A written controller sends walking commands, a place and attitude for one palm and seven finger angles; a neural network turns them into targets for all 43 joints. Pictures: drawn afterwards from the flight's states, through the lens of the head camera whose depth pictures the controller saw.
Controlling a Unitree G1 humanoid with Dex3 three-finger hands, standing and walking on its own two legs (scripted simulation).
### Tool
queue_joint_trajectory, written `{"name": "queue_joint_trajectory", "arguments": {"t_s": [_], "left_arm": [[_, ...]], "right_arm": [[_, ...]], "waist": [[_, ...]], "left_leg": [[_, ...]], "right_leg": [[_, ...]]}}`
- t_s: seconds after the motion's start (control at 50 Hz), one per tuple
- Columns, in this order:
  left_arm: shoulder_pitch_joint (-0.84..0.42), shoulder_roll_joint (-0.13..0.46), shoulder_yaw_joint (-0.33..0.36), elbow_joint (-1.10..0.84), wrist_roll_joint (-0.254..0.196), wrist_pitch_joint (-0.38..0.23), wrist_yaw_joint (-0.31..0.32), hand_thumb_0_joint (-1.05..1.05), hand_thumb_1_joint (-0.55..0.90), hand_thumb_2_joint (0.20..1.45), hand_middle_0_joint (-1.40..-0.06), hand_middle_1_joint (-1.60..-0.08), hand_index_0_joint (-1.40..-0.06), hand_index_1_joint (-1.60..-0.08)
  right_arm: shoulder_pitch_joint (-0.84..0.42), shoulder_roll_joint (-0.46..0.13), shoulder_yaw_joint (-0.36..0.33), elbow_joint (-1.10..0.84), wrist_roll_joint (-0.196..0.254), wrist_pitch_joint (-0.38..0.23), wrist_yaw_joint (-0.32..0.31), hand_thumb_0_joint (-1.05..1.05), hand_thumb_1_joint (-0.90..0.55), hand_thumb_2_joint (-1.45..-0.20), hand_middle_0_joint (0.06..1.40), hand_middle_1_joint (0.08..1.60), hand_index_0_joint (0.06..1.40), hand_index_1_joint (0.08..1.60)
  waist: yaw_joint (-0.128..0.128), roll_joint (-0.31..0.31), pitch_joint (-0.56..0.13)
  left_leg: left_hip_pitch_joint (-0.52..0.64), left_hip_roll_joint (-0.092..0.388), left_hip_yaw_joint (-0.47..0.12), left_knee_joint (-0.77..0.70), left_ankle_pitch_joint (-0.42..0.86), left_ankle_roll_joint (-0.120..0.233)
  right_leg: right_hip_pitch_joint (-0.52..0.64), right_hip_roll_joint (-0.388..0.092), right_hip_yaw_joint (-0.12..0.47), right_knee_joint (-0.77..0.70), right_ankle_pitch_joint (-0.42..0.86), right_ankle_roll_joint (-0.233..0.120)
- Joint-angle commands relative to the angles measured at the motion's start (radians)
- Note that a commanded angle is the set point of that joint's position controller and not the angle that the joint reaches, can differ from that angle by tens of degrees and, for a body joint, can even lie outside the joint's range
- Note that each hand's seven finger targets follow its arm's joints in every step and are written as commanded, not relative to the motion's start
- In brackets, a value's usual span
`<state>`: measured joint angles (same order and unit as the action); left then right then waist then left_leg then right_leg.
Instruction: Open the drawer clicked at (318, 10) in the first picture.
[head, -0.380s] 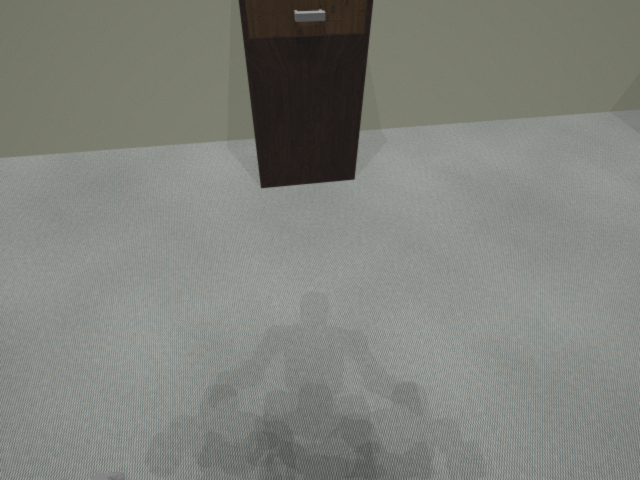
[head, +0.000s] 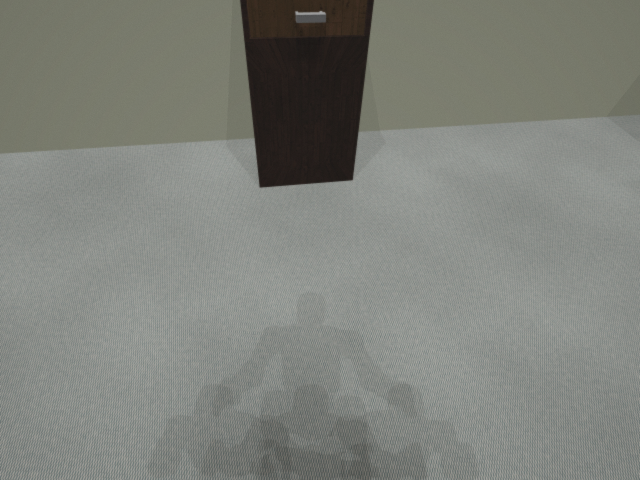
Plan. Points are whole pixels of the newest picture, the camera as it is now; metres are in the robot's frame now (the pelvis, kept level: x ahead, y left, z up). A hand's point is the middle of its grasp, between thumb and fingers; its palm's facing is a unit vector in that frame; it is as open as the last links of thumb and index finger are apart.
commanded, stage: stand and wait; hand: left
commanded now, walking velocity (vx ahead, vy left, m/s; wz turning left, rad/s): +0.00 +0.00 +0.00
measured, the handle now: (309, 15) +1.58 +0.14 +0.02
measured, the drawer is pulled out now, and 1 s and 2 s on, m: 0.00 0.00 0.00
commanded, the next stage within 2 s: look at it before walking up in 0.44 s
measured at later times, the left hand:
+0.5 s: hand out of the picture +0.07 +0.24 -0.15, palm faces -0.02 -0.94 -0.34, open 7.4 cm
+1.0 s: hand out of the picture +0.07 +0.24 -0.15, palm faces -0.03 -0.94 -0.33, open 7.4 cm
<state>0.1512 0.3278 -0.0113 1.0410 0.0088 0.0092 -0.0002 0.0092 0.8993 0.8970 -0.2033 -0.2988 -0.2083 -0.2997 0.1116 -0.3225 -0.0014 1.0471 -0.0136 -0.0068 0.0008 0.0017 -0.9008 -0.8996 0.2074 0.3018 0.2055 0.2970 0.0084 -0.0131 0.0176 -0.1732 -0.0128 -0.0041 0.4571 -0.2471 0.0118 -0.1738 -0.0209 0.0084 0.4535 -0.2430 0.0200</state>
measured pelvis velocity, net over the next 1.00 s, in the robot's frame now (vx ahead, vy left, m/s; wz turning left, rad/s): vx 0.00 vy -0.01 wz -0.01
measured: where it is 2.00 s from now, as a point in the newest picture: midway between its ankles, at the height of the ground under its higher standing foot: outside the picture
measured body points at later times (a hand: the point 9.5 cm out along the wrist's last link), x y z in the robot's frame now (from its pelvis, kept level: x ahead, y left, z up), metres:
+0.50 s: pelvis +0.00 +0.00 +0.00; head -0.01 +0.00 +0.45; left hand +0.07 +0.29 -0.13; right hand +0.07 -0.30 -0.13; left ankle +0.00 +0.11 -0.74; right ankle +0.00 -0.13 -0.74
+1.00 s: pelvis +0.00 -0.01 +0.00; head +0.01 -0.01 +0.45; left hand +0.08 +0.29 -0.13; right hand +0.08 -0.31 -0.13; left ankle +0.00 +0.11 -0.74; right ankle +0.00 -0.13 -0.74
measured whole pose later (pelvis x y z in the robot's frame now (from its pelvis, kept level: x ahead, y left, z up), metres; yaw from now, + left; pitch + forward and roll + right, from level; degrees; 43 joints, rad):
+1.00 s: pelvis +0.00 -0.01 +0.00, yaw +0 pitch -2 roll +0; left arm 0.14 0.34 -0.01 1.09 0.01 0.00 0.00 0.01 0.90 0.90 -0.20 -0.30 -0.21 -0.30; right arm 0.11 -0.34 0.00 1.11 -0.01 -0.01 0.00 0.00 -0.90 -0.90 0.21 0.30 0.20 0.30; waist 0.01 -0.01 0.03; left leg -0.14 0.00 0.00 0.38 -0.21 0.00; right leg -0.15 -0.01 0.01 0.39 -0.21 0.01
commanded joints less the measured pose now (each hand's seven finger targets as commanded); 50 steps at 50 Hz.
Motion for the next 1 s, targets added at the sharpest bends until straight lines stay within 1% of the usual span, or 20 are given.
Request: {"name": "queue_joint_trajectory", "arguments": {"t_s": [0.0, 0.06, 0.1, 0.12, 0.14, 0.26, 0.3, 0.38, 0.4, 0.44, 0.46, 0.48, 0.52, 0.66, 0.7, 0.74, 0.78, 0.84, 0.94, 0.98], "left_arm": [[-0.055, 0.212, 0.047, -0.063, 0.003, -0.031, 0.012, 0.0, 0.9, 0.9, -0.2, -0.3, -0.2, -0.3], [-0.05, 0.211, 0.045, -0.05, 0.002, -0.03, 0.011, 0.0, 0.9, 0.9, -0.2, -0.3, -0.2, -0.3], [-0.047, 0.214, 0.045, -0.044, 0.002, -0.033, 0.011, 0.0, 0.9, 0.9, -0.2, -0.3, -0.2, -0.3], [-0.046, 0.214, 0.045, -0.041, 0.002, -0.033, 0.011, 0.0, 0.9, 0.9, -0.2, -0.3, -0.2, -0.3], [-0.047, 0.215, 0.044, -0.04, 0.001, -0.033, 0.011, 0.0, 0.9, 0.9, -0.2, -0.3, -0.2, -0.3], [-0.048, 0.218, 0.043, -0.026, 0.001, -0.032, 0.011, 0.0, 0.9, 0.9, -0.2, -0.3, -0.2, -0.3], [-0.049, 0.221, 0.043, -0.024, 0.001, -0.033, 0.011, 0.0, 0.9, 0.9, -0.2, -0.3, -0.2, -0.3], [-0.049, 0.219, 0.041, -0.019, 0.001, -0.031, 0.011, 0.0, 0.9, 0.9, -0.2, -0.3, -0.2, -0.3], [-0.052, 0.22, 0.043, -0.021, 0.003, -0.031, 0.011, 0.0, 0.9, 0.9, -0.2, -0.3, -0.2, -0.3], [-0.051, 0.219, 0.042, -0.02, 0.003, -0.031, 0.011, 0.0, 0.9, 0.9, -0.2, -0.3, -0.2, -0.3], [-0.054, 0.219, 0.042, -0.019, 0.003, -0.031, 0.01, 0.0, 0.9, 0.9, -0.2, -0.3, -0.2, -0.3], [-0.054, 0.218, 0.042, -0.021, 0.003, -0.031, 0.01, 0.0, 0.9, 0.9, -0.2, -0.3, -0.2, -0.3], [-0.054, 0.218, 0.043, -0.021, 0.004, -0.031, 0.01, 0.0, 0.9, 0.9, -0.2, -0.3, -0.2, -0.3], [-0.054, 0.217, 0.043, -0.023, 0.003, -0.033, 0.011, 0.0, 0.9, 0.9, -0.2, -0.3, -0.2, -0.3], [-0.054, 0.217, 0.044, -0.021, 0.004, -0.034, 0.011, 0.0, 0.9, 0.9, -0.2, -0.3, -0.2, -0.3], [-0.055, 0.216, 0.043, -0.021, 0.003, -0.033, 0.011, 0.0, 0.9, 0.9, -0.2, -0.3, -0.2, -0.3], [-0.055, 0.217, 0.043, -0.02, 0.004, -0.033, 0.011, 0.0, 0.9, 0.9, -0.2, -0.3, -0.2, -0.3], [-0.05, 0.217, 0.043, -0.019, 0.003, -0.035, 0.012, 0.0, 0.9, 0.9, -0.2, -0.3, -0.2, -0.3], [-0.051, 0.219, 0.043, -0.015, 0.003, -0.036, 0.012, 0.0, 0.9, 0.9, -0.2, -0.3, -0.2, -0.3], [-0.051, 0.219, 0.043, -0.014, 0.003, -0.035, 0.011, 0.0, 0.9, 0.9, -0.2, -0.3, -0.2, -0.3]], "right_arm": [[-0.06, -0.214, -0.044, -0.059, 0.003, -0.026, -0.012, 0.0, -0.9, -0.9, 0.2, 0.3, 0.2, 0.3], [-0.059, -0.215, -0.043, -0.045, 0.003, -0.027, -0.012, 0.0, -0.9, -0.9, 0.2, 0.3, 0.2, 0.3], [-0.053, -0.216, -0.044, -0.04, 0.004, -0.025, -0.011, 0.0, -0.9, -0.9, 0.2, 0.3, 0.2, 0.3], [-0.05, -0.216, -0.044, -0.036, 0.004, -0.026, -0.011, 0.0, -0.9, -0.9, 0.2, 0.3, 0.2, 0.3], [-0.048, -0.218, -0.043, -0.032, 0.004, -0.027, -0.011, 0.0, -0.9, -0.9, 0.2, 0.3, 0.2, 0.3], [-0.045, -0.223, -0.04, -0.013, 0.004, -0.026, -0.011, 0.0, -0.9, -0.9, 0.2, 0.3, 0.2, 0.3], [-0.042, -0.224, -0.04, -0.012, 0.006, -0.025, -0.01, 0.0, -0.9, -0.9, 0.2, 0.3, 0.2, 0.3], [-0.047, -0.225, -0.039, -0.005, 0.005, -0.026, -0.01, 0.0, -0.9, -0.9, 0.2, 0.3, 0.2, 0.3], [-0.041, -0.226, -0.039, -0.006, 0.006, -0.025, -0.01, 0.0, -0.9, -0.9, 0.2, 0.3, 0.2, 0.3], [-0.045, -0.223, -0.039, -0.004, 0.005, -0.026, -0.01, 0.0, -0.9, -0.9, 0.2, 0.3, 0.2, 0.3], [-0.043, -0.224, -0.039, -0.003, 0.005, -0.025, -0.01, 0.0, -0.9, -0.9, 0.2, 0.3, 0.2, 0.3], [-0.043, -0.225, -0.038, -0.002, 0.004, -0.026, -0.009, 0.0, -0.9, -0.9, 0.2, 0.3, 0.2, 0.3], [-0.043, -0.224, -0.039, -0.002, 0.005, -0.025, -0.009, 0.0, -0.9, -0.9, 0.2, 0.3, 0.2, 0.3], [-0.045, -0.222, -0.038, -0.003, 0.006, -0.029, -0.01, 0.0, -0.9, -0.9, 0.2, 0.3, 0.2, 0.3], [-0.045, -0.222, -0.038, -0.004, 0.006, -0.028, -0.01, 0.0, -0.9, -0.9, 0.2, 0.3, 0.2, 0.3], [-0.052, -0.221, -0.037, -0.001, 0.006, -0.027, -0.011, 0.0, -0.9, -0.9, 0.2, 0.3, 0.2, 0.3], [-0.052, -0.223, -0.037, -0.001, 0.005, -0.026, -0.01, 0.0, -0.9, -0.9, 0.2, 0.3, 0.2, 0.3], [-0.049, -0.221, -0.036, -0.001, 0.006, -0.027, -0.011, 0.0, -0.9, -0.9, 0.2, 0.3, 0.2, 0.3], [-0.053, -0.222, -0.036, -0.001, 0.006, -0.026, -0.012, 0.0, -0.9, -0.9, 0.2, 0.3, 0.2, 0.3], [-0.053, -0.224, -0.034, 0.0, 0.007, -0.026, -0.012, 0.0, -0.9, -0.9, 0.2, 0.3, 0.2, 0.3]], "waist": [[-0.008, 0.018, -0.041], [-0.005, 0.023, -0.035], [-0.007, 0.005, -0.041], [-0.009, 0.007, -0.052], [-0.009, 0.004, -0.048], [-0.006, 0.014, -0.033], [-0.008, 0.003, -0.034], [-0.005, 0.017, -0.025], [-0.007, 0.009, -0.025], [-0.005, 0.014, -0.022], [-0.007, 0.003, -0.015], [-0.006, 0.008, -0.014], [-0.006, 0.005, -0.02], [-0.006, 0.013, -0.051], [-0.006, 0.004, -0.048], [-0.005, 0.016, -0.032], [-0.007, 0.013, -0.036], [-0.006, 0.007, -0.056], [-0.007, 0.002, -0.045], [-0.008, 0.014, -0.046]], "left_leg": [[-0.005, 0.118, -0.102, -0.101, 0.133, 0.029], [-0.006, 0.119, -0.103, -0.111, 0.113, 0.028], [0.005, 0.118, -0.102, -0.103, 0.127, 0.027], [0.012, 0.121, -0.099, -0.105, 0.126, 0.026], [0.013, 0.122, -0.098, -0.105, 0.138, 0.025], [0.007, 0.125, -0.101, -0.125, 0.12, 0.023], [0.008, 0.125, -0.103, -0.124, 0.123, 0.023], [0.008, 0.127, -0.103, -0.136, 0.107, 0.023], [0.002, 0.126, -0.107, -0.138, 0.107, 0.023], [0.005, 0.126, -0.105, -0.139, 0.107, 0.023], [0.002, 0.126, -0.105, -0.141, 0.099, 0.022], [0.003, 0.125, -0.105, -0.143, 0.097, 0.021], [0.005, 0.126, -0.105, -0.143, 0.098, 0.022], [0.029, 0.13, -0.101, -0.137, 0.157, 0.021], [0.036, 0.13, -0.098, -0.134, 0.166, 0.02], [0.028, 0.129, -0.098, -0.142, 0.143, 0.019], [0.035, 0.129, -0.095, -0.139, 0.147, 0.018], [0.049, 0.13, -0.095, -0.134, 0.179, 0.018], [0.051, 0.13, -0.091, -0.133, 0.188, 0.015], [0.052, 0.131, -0.091, -0.139, 0.178, 0.015]], "right_leg": [[0.003, -0.095, 0.083, -0.086, 0.096, -0.05], [0.001, -0.097, 0.086, -0.097, 0.078, -0.049], [0.0, -0.099, 0.093, -0.101, 0.095, -0.051], [0.004, -0.103, 0.093, -0.103, 0.093, -0.052], [0.006, -0.103, 0.093, -0.102, 0.109, -0.051], [0.007, -0.1, 0.097, -0.111, 0.092, -0.05], [0.008, -0.1, 0.096, -0.113, 0.093, -0.051], [0.002, -0.098, 0.096, -0.119, 0.079, -0.048], [0.005, -0.096, 0.096, -0.117, 0.077, -0.049], [0.002, -0.099, 0.097, -0.121, 0.076, -0.048], [-0.003, -0.098, 0.099, -0.124, 0.067, -0.048], [-0.005, -0.098, 0.099, -0.126, 0.062, -0.048], [-0.004, -0.097, 0.099, -0.125, 0.062, -0.047], [0.021, -0.1, 0.094, -0.117, 0.129, -0.047], [0.018, -0.1, 0.093, -0.118, 0.14, -0.048], [0.01, -0.1, 0.096, -0.125, 0.118, -0.047], [0.01, -0.099, 0.1, -0.127, 0.124, -0.048], [0.027, -0.103, 0.098, -0.122, 0.165, -0.049], [0.025, -0.103, 0.097, -0.126, 0.18, -0.049], [0.027, -0.102, 0.098, -0.129, 0.168, -0.049]]}}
